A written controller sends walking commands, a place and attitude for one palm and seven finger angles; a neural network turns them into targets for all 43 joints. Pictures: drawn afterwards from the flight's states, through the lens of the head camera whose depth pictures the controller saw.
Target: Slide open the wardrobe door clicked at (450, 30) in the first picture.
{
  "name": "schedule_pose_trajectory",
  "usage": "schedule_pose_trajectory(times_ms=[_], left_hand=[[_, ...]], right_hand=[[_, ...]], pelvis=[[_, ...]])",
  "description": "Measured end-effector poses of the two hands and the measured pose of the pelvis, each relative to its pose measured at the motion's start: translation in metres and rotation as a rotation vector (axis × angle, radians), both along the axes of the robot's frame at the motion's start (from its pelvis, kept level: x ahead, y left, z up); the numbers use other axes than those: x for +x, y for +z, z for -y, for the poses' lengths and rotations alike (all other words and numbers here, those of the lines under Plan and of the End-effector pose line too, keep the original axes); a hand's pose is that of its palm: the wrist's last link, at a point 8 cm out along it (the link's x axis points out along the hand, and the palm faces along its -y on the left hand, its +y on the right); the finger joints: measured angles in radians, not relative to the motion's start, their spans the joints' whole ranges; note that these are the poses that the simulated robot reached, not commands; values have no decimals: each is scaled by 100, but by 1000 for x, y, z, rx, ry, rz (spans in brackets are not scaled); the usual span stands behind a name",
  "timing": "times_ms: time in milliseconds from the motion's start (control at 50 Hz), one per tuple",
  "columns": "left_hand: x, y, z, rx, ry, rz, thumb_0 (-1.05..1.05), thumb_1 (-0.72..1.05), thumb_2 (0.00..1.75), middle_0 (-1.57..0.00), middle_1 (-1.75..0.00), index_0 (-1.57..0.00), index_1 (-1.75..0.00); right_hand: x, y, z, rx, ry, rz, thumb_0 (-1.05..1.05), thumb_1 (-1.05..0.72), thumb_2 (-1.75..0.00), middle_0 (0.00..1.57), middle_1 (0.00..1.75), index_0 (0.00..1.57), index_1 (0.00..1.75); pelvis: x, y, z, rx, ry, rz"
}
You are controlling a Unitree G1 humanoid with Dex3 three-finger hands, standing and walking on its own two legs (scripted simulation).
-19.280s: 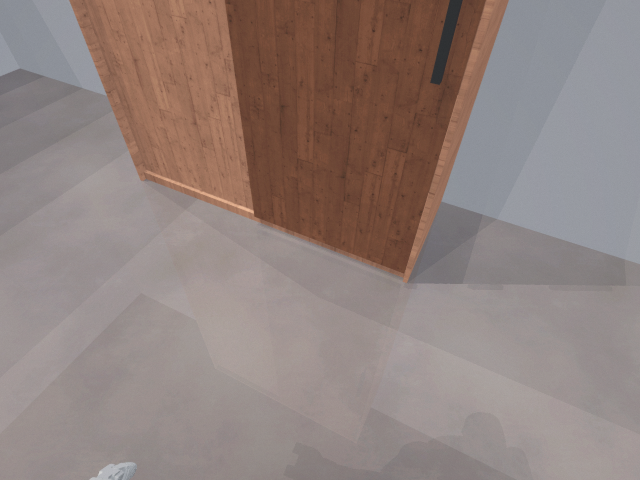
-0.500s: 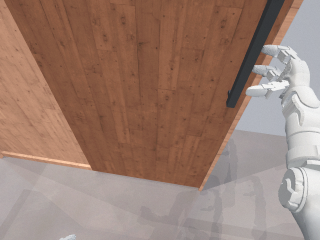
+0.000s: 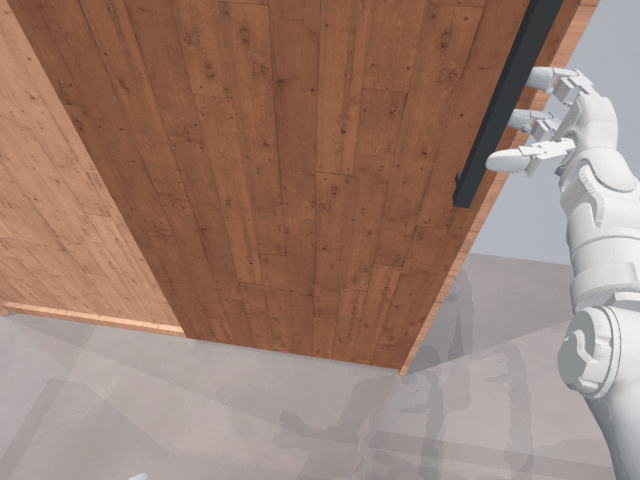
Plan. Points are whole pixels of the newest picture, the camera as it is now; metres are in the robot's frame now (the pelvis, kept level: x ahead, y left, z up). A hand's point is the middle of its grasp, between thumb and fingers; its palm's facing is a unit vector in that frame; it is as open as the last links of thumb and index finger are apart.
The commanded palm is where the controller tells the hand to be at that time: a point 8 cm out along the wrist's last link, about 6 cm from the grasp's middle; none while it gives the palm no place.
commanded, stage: feel for the door with the fingertips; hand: right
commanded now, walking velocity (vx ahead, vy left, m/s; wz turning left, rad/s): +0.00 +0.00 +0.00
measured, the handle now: (493, 109) +0.54 -0.13 +0.21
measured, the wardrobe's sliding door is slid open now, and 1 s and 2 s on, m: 0.00 0.00 0.00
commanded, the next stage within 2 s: slide the fingers in behind the handle in 0.12 s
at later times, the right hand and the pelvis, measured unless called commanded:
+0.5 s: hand (527, 126) +0.50 -0.16 +0.22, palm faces +0.01 +1.00 +0.04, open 13.8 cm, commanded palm +0.47 -0.22 +0.21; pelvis +0.00 +0.00 +0.00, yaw +1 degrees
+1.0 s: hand (506, 126) +0.49 -0.14 +0.22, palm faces +0.02 +1.00 +0.02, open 13.9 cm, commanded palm +0.47 -0.19 +0.21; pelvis +0.01 +0.00 +0.00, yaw +1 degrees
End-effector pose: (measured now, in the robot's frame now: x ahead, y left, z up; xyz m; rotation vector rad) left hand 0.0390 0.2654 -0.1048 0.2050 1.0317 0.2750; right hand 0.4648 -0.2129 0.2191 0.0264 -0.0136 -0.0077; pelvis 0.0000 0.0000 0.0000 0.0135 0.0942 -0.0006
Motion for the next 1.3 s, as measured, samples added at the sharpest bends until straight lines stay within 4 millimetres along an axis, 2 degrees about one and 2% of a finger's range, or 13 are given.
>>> schedule_pose_trajectory(times_ms=[80, 260, 400, 500, 640, 800, 900, 1080, 1300], left_hand=[[-16, 0, -2, 3, 26, -25, 1, 90, 90, -20, -30, -20, -30], [-49, -1, -3, 11, 71, -86, 1, 90, 90, -20, -30, -20, -30], [-61, -1, 0, 8, 81, -110, 1, 90, 90, -20, -30, -20, -30], [-54, -2, 3, 1, 77, -92, 1, 90, 90, -20, -30, -20, -30], [-31, -2, 7, -6, 44, -43, 1, 90, 90, -20, -30, -20, -30], [-2, -1, 11, -14, -3, 7, 1, 90, 90, -20, -30, -20, -30], [10, -3, 12, -31, -15, 25, 1, 90, 90, -20, -30, -20, -30], [16, -2, 8, -41, -7, 33, 1, 90, 90, -20, -30, -20, -30], [12, -2, -2, -24, -8, 23, 1, 91, 90, -20, -30, -20, -30]], right_hand=[[5, -3, -3, 15, -6, -9, -1, 50, -30, 30, 120, 30, 120], [13, -4, 4, -9, -7, -16, -1, 50, -30, 36, 123, 36, 124], [13, -4, 5, -11, -2, 1, -1, 50, -30, 36, 123, 36, 124], [10, -3, 5, 10, -3, 12, -1, 50, -30, 33, 122, 33, 122], [6, -9, 4, -16, -1, -12, -1, 50, -30, 31, 121, 31, 120], [10, -5, -16, -6, 17, 10, -1, 50, -30, 30, 121, 30, 120], [9, -5, -17, -2, -6, 0, -1, 50, -30, 31, 123, 31, 121], [2, -5, -21, 0, -3, 5, -1, 50, -30, 31, 121, 30, 120], [-1, -4, -32, -2, 1, 4, -1, 50, -30, 30, 120, 30, 120]], pelvis=[[-2, 0, -1, 0, 8, -7], [-6, -2, -1, 4, 15, -27], [-7, -1, 2, 5, 19, -35], [-5, -1, 3, 5, 24, -27], [-3, -1, 6, 6, 16, -20], [1, -1, 6, 3, 6, -20], [5, -1, 4, -1, 9, -19], [8, 0, -2, -2, 12, 0], [2, 1, -7, -3, 2, 7]])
